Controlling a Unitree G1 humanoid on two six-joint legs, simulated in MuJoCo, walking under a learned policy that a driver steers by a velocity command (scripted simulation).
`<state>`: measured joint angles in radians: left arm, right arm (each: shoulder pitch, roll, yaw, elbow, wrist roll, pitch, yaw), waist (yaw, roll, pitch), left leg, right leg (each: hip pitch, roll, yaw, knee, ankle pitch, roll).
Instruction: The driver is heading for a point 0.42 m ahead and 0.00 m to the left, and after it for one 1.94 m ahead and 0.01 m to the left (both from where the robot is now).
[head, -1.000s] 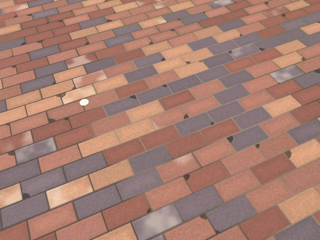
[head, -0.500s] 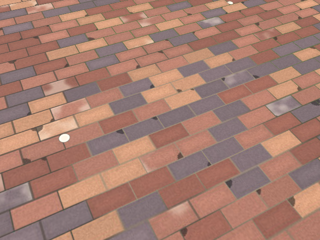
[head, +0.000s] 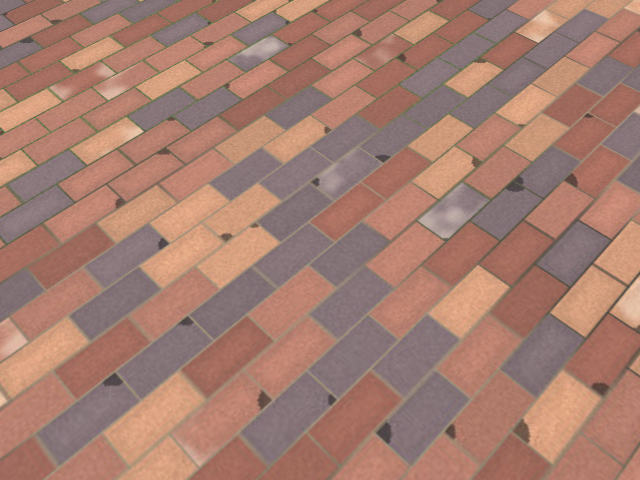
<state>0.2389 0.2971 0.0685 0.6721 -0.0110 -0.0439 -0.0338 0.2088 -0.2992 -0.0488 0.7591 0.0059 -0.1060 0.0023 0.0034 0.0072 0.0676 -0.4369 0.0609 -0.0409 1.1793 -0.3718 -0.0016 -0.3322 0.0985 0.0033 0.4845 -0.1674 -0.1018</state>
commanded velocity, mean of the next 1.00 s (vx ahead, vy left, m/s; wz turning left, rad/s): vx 0.27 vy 0.00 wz -0.21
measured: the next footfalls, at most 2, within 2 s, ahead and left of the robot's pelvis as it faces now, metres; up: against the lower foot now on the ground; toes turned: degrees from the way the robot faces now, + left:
left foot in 0.32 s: +0.39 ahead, +0.13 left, +0.00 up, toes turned -4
right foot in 0.72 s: +0.38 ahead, -0.12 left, +0.00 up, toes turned -13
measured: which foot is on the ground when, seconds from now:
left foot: up 0.00-0.30, down 0.32-1.00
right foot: down 0.00-0.32, up 0.34-0.70, down 0.72-1.00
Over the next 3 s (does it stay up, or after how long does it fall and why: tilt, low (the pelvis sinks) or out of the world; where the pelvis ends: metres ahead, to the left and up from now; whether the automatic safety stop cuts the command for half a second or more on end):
stays up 0.37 0.02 0.01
